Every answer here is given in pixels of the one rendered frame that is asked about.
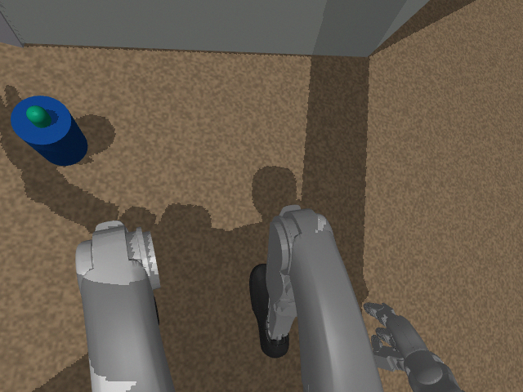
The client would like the bottle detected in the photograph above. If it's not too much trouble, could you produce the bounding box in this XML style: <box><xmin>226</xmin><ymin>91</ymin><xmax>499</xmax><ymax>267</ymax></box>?
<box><xmin>11</xmin><ymin>96</ymin><xmax>87</xmax><ymax>166</ymax></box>

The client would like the right robot arm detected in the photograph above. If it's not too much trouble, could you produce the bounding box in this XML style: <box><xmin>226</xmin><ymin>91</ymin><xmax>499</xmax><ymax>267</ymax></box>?
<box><xmin>404</xmin><ymin>350</ymin><xmax>465</xmax><ymax>392</ymax></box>

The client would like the right robot hand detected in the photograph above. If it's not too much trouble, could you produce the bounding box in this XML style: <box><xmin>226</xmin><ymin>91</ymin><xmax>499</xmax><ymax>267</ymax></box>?
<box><xmin>364</xmin><ymin>302</ymin><xmax>429</xmax><ymax>372</ymax></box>

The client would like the right robot foot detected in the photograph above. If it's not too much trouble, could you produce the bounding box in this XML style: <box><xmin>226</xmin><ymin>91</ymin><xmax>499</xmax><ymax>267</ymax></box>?
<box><xmin>249</xmin><ymin>264</ymin><xmax>289</xmax><ymax>359</ymax></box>

